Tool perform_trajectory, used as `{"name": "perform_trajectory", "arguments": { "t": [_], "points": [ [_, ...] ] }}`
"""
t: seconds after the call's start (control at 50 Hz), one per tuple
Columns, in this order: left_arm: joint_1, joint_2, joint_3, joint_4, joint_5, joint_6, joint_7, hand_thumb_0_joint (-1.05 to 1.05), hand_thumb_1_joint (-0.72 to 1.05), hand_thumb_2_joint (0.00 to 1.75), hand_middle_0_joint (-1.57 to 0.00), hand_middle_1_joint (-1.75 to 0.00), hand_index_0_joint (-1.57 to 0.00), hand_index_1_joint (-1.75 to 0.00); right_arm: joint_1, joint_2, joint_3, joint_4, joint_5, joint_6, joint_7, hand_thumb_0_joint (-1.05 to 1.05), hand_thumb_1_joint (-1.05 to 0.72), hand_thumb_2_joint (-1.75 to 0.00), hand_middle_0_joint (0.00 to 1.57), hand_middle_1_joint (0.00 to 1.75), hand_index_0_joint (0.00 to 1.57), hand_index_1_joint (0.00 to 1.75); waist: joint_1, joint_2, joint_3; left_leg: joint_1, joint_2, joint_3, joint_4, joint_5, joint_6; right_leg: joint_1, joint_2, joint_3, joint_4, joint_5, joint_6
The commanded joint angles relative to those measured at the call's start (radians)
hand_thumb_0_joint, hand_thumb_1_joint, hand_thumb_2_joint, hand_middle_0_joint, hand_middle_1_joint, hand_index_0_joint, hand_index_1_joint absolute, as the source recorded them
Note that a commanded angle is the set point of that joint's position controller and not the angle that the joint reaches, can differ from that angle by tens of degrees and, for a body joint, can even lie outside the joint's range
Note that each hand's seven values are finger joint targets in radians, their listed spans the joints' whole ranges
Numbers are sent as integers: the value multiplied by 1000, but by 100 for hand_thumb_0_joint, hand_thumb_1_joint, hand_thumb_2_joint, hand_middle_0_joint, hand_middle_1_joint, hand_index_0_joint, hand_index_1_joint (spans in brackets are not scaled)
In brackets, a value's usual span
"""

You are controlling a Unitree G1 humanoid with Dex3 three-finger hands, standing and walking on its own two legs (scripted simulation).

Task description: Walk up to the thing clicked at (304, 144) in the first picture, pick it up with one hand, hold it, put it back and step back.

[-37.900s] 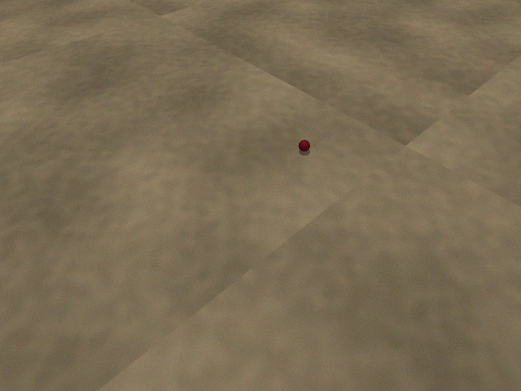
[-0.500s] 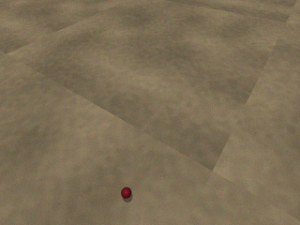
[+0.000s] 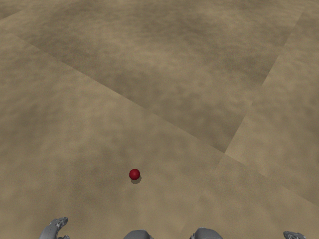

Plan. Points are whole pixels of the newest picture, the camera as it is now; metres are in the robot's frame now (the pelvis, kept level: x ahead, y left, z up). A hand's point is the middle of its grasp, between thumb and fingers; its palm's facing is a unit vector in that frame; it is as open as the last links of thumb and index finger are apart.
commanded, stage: step back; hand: left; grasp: from above
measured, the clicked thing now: (134, 174) +0.52 +0.19 -0.72
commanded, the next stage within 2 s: none
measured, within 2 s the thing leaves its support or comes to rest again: neither
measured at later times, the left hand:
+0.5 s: hand out of the picture +0.02 +0.27 -0.15, palm faces -0.13 -0.90 -0.41, open 7.4 cm
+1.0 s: hand out of the picture -0.12 +0.29 -0.14, palm faces -0.05 -0.93 -0.37, open 7.4 cm
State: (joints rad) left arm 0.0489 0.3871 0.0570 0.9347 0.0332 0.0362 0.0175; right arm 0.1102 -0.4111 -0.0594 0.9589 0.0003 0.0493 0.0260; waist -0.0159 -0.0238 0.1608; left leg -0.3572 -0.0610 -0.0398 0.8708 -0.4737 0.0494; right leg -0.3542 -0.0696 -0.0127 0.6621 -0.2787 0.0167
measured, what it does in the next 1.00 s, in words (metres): walks backwards: left foot, then right foot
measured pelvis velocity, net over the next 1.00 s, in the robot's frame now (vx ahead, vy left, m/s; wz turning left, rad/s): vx -0.25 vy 0.03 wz -0.06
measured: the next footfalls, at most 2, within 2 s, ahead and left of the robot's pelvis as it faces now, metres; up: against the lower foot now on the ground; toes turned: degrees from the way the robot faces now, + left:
left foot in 0.04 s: +0.02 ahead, +0.12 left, +0.00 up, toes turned -2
right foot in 0.46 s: -0.09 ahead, -0.10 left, +0.00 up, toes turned -3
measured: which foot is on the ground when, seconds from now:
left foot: up 0.00-0.02, down 0.04-0.48, up 0.50-0.78, down 0.80-1.00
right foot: down 0.00-0.04, up 0.06-0.44, down 0.46-0.82, up 0.84-1.00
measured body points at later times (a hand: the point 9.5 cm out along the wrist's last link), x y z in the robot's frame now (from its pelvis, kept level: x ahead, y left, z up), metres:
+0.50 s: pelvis -0.11 +0.01 -0.01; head -0.04 +0.00 +0.44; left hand +0.03 +0.32 -0.12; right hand -0.04 -0.31 -0.13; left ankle -0.02 +0.12 -0.72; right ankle -0.13 -0.10 -0.72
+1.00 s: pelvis -0.25 +0.03 +0.01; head -0.20 +0.05 +0.45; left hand -0.12 +0.34 -0.12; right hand -0.16 -0.29 -0.09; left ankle -0.19 +0.14 -0.72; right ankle -0.28 -0.11 -0.64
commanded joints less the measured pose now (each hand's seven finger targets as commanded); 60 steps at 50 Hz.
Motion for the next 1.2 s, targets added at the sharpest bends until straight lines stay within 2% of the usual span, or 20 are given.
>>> {"name": "perform_trajectory", "arguments": {
  "t": [0.0,0.02,0.06,0.12,0.26,0.38,0.44,0.48,0.5,0.56,0.68,0.76,0.78,0.8,0.82,0.92,1.04,1.14,1.16,1.18],
  "points": [
    [-47,219,56,-134,-11,-7,12,0,90,90,-20,-30,-20,-30,138,-177,-54,-37,-28,-32,-19,0,-90,-90,20,30,20,30,-21,29,-177,118,103,-83,-437,395,-13,42,-72,102,69,192,-110],
    [-22,158,46,-149,-23,-1,13,0,90,90,-20,-30,-20,-30,107,-263,-76,-60,-54,-40,-25,0,-90,-90,20,30,20,30,-4,265,-165,186,292,-374,-496,661,50,-128,103,51,262,-111,-55],
    [-3,177,52,-141,-17,6,33,0,90,90,-20,-30,-20,-30,87,-328,-84,-93,-32,-46,-30,0,-90,-90,20,30,20,30,-27,227,-232,195,422,-472,-469,880,200,-157,194,219,478,-421,-44],
    [41,189,56,-114,-31,7,32,0,90,90,-20,-30,-20,-30,-23,-226,-59,-117,-41,-47,-57,0,-90,-90,20,30,20,30,38,145,-186,214,299,-249,-411,784,155,-210,174,240,582,-255,-42],
    [39,183,66,-163,-19,-3,15,0,90,90,-20,-30,-20,-30,110,-210,-64,-140,-25,-50,-71,0,-90,-90,20,30,20,30,-35,123,-204,365,324,-227,-363,826,208,-187,150,168,407,-256,5],
    [138,172,74,-135,-13,-11,-1,0,90,90,-20,-30,-20,-30,50,-234,-61,-179,-24,-40,-62,0,-90,-90,20,30,20,30,-6,151,-238,215,319,-196,-349,611,177,41,93,60,68,-180,-21],
    [230,189,84,-104,3,-24,-2,0,90,90,-20,-30,-20,-30,16,-201,-48,-178,-3,-28,-54,0,-90,-90,20,30,20,30,39,87,-251,11,227,-116,-249,403,51,264,30,124,-218,106,-79],
    [134,354,116,-161,-1,-23,-5,0,90,90,-20,-30,-20,-30,-23,-164,-47,-184,4,-23,-64,0,-90,-90,20,30,20,30,69,-285,-162,-114,-35,-12,167,-148,-51,49,-338,590,-349,201,-348],
    [88,323,111,-195,6,-32,-1,0,90,90,-20,-30,-20,-30,-3,-193,-55,-168,0,-18,-64,0,-90,-90,20,30,20,30,44,-212,-116,-83,-16,-128,318,-158,-54,-27,-353,597,-348,263,-357],
    [17,229,89,-215,-1,-31,12,0,90,90,-20,-30,-20,-30,74,-166,-36,-134,15,-30,-62,0,-90,-90,20,30,20,30,-3,-122,-122,-119,-59,-120,344,-37,-55,76,-167,280,-228,471,-249],
    [141,202,79,-224,3,-18,18,0,90,90,-20,-30,-20,-30,56,-146,-24,-167,-4,-42,-62,0,-90,-90,20,30,20,30,73,-140,-199,-115,6,-24,-52,-59,-67,341,-153,237,-129,602,-235],
    [84,218,70,-256,-18,3,5,0,90,90,-20,-30,-20,-30,160,-157,-47,-129,-21,-54,-54,0,-90,-90,20,30,20,30,2,-104,-229,140,33,32,-462,295,-36,175,-111,207,-31,396,-152],
    [101,190,63,-259,-20,7,1,0,90,90,-20,-30,-20,-30,147,-205,-60,-138,-34,-58,-53,0,-90,-90,20,30,20,30,14,2,-236,209,156,-150,-477,363,9,45,-45,182,29,212,-102],
    [107,153,55,-268,-24,5,0,0,90,90,-20,-30,-20,-30,103,-304,-81,-159,-38,-59,-47,0,-90,-90,20,30,20,30,17,205,-223,246,357,-403,-522,449,119,-134,123,92,181,-123,-53],
    [29,197,77,-267,-16,7,15,0,90,90,-20,-30,-20,-30,106,-352,-88,-169,-33,-58,-42,0,-90,-90,20,30,20,30,-45,237,-201,77,473,-496,-533,578,241,-72,163,149,398,-389,-39],
    [173,204,94,-185,-22,10,7,0,90,90,-20,-30,-20,-30,-25,-220,-53,-195,-32,-59,-60,0,-90,-90,20,30,20,30,54,143,-157,95,334,-221,-454,595,194,-118,167,192,643,-229,-23],
    [145,174,82,-201,-15,3,-6,0,90,90,-20,-30,-20,-30,54,-235,-65,-203,-36,-50,-62,0,-90,-90,20,30,20,30,-12,204,-201,237,333,-208,-408,566,205,-77,109,124,280,-256,11],
    [327,180,88,-94,-7,-11,-10,0,90,90,-20,-30,-20,-30,-10,-247,-58,-220,-17,-16,-52,0,-90,-90,20,30,20,30,56,199,-252,39,239,-134,-317,351,83,232,103,0,-238,-6,-43],
    [308,232,102,-103,12,-15,-12,0,90,90,-20,-30,-20,-30,9,-194,-46,-221,-12,-12,-50,0,-90,-90,20,30,20,30,42,64,-199,-141,150,-117,-201,176,19,253,-10,211,-277,-96,-75],
    [242,363,130,-145,11,-10,-13,0,90,90,-20,-30,-20,-30,-59,-155,-43,-249,0,-17,-60,0,-90,-90,20,30,20,30,93,-270,-150,-206,-53,-37,59,-80,-44,51,-259,534,-382,-107,-236]
  ]
}}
